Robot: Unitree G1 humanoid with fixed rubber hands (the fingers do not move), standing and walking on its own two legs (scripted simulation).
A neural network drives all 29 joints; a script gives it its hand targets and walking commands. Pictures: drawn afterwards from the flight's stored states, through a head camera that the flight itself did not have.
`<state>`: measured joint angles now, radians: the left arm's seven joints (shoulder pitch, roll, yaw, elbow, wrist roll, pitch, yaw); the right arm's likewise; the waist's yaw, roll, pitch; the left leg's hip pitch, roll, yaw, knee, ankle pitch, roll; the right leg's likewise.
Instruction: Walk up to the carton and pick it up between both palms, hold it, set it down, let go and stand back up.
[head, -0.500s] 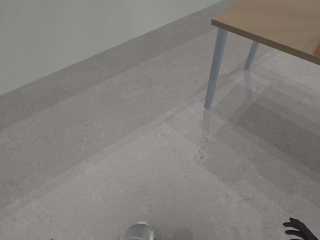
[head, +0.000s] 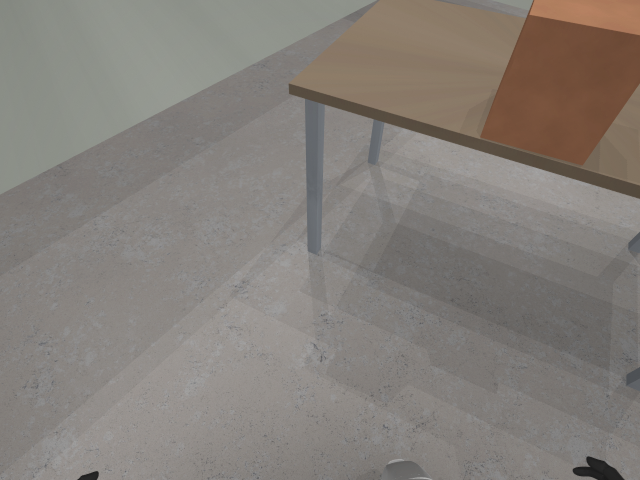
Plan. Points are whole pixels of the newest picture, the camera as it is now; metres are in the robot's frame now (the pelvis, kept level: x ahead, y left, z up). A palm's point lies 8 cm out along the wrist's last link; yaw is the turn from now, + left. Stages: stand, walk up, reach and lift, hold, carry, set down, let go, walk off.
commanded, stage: walk up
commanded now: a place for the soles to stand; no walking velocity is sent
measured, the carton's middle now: (562, 73) +0.80 -0.52 +0.08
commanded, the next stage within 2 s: none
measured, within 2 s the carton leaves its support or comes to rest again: neither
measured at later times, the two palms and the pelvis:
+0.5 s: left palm (69, 474) +0.18 +0.34 -0.12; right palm out of the picture +0.11 -0.32 -0.10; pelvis +0.04 +0.03 -0.03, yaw -9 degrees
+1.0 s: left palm out of the picture +0.17 +0.39 -0.10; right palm out of the picture +0.01 -0.25 -0.07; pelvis +0.01 +0.10 +0.00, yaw -17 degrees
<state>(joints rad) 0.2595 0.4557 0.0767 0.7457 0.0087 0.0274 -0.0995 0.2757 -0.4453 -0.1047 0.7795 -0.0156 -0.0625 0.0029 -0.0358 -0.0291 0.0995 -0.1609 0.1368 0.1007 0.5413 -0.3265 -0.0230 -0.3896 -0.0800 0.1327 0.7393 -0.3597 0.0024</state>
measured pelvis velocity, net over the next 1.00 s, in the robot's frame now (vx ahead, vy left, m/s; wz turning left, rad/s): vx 0.01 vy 0.10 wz -0.30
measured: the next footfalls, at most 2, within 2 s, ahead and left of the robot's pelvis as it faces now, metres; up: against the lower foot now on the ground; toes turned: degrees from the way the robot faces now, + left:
right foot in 0.06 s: +0.11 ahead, -0.18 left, +0.00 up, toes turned +2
left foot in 0.50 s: +0.11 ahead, +0.11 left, +0.00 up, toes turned -8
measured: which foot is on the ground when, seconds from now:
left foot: down 0.00-0.06, up 0.08-0.48, down 0.50-1.00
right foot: up 0.00-0.04, down 0.06-0.50, up 0.52-1.00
